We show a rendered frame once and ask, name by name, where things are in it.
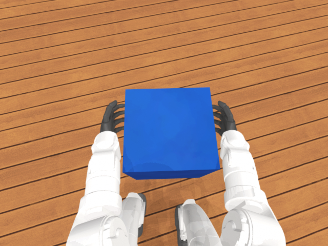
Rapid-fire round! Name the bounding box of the right robot forearm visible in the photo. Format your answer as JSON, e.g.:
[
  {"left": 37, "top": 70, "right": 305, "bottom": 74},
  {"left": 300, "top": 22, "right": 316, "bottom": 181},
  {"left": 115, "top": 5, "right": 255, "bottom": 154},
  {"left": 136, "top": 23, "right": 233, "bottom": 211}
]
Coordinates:
[{"left": 220, "top": 130, "right": 286, "bottom": 246}]

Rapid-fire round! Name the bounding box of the right robot shin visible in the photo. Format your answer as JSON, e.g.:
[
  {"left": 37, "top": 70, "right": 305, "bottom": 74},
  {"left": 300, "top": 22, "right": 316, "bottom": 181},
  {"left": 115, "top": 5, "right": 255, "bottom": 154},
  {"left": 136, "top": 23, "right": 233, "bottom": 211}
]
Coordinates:
[{"left": 180, "top": 199, "right": 196, "bottom": 240}]

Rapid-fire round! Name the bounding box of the left robot hand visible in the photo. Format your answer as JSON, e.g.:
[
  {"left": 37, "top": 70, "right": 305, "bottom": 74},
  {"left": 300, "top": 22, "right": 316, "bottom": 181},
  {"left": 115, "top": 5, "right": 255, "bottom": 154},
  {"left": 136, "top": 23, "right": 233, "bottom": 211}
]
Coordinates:
[{"left": 100, "top": 100, "right": 125, "bottom": 133}]

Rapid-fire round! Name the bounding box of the robot right upper arm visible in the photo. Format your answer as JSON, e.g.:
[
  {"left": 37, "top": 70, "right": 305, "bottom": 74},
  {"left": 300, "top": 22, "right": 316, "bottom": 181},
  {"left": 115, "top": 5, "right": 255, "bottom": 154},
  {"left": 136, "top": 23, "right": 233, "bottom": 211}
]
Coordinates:
[{"left": 220, "top": 208, "right": 285, "bottom": 246}]

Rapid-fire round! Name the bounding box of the carton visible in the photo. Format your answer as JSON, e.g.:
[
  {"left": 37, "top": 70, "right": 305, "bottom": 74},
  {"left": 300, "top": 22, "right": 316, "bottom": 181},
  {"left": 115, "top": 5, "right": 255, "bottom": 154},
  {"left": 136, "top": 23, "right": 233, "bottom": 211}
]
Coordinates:
[{"left": 122, "top": 87, "right": 220, "bottom": 180}]

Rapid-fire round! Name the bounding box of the robot left upper arm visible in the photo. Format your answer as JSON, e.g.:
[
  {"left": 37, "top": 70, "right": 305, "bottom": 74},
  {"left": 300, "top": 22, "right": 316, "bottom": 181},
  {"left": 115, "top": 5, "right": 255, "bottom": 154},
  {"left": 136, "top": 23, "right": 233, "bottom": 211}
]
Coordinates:
[{"left": 66, "top": 215, "right": 130, "bottom": 246}]

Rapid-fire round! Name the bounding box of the left robot thigh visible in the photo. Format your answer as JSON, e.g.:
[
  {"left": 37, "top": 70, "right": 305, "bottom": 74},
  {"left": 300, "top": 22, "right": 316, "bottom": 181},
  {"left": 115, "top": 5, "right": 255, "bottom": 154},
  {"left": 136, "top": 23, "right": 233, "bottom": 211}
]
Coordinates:
[{"left": 118, "top": 197, "right": 145, "bottom": 246}]

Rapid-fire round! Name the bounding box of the left robot forearm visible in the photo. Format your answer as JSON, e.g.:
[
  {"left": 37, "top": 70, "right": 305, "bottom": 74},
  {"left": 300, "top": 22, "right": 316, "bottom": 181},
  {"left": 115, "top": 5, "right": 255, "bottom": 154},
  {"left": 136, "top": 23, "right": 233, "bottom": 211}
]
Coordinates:
[{"left": 66, "top": 131, "right": 122, "bottom": 244}]

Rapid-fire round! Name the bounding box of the right robot hand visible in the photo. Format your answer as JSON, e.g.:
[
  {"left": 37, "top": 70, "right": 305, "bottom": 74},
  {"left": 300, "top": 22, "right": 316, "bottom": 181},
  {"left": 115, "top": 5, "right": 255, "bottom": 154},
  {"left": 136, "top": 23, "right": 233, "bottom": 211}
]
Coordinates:
[{"left": 212, "top": 101, "right": 237, "bottom": 136}]

